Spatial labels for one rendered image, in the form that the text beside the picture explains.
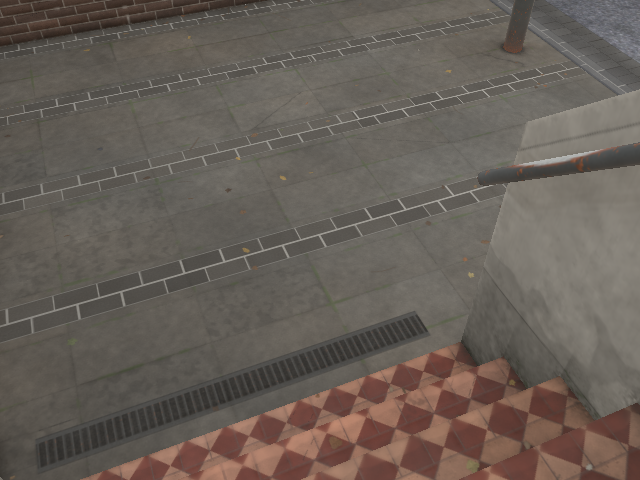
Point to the stairs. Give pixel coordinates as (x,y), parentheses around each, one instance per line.
(435,417)

